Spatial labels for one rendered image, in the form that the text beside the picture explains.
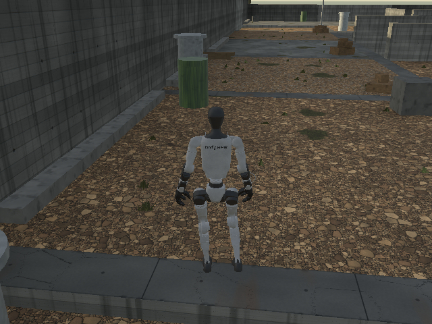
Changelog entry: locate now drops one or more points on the left robot upper arm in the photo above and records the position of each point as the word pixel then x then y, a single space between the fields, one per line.
pixel 191 153

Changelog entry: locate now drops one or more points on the right robot foot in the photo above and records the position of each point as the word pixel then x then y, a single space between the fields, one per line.
pixel 237 266

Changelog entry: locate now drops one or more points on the humanoid robot torso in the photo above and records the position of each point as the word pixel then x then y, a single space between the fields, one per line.
pixel 216 159

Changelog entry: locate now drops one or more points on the left robot forearm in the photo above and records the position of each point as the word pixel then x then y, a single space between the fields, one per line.
pixel 183 180

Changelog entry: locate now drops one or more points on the right robot forearm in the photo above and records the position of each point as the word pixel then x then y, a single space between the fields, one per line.
pixel 246 179

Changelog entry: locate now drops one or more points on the right robot upper arm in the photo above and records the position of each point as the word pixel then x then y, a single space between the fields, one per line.
pixel 240 153

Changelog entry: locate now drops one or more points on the robot right hand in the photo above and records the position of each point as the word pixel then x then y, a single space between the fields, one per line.
pixel 244 192

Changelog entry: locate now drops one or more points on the robot left hand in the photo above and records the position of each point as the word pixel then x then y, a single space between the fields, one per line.
pixel 179 196

